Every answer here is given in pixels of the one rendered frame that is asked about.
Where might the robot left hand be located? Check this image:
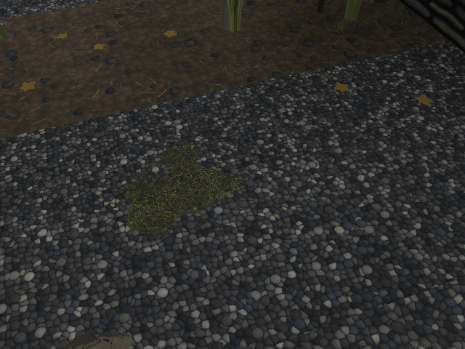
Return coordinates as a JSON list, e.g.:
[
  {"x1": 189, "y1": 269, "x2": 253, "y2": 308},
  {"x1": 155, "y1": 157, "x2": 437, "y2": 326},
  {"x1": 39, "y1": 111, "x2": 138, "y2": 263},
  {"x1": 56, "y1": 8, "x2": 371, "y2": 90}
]
[{"x1": 58, "y1": 330, "x2": 132, "y2": 349}]

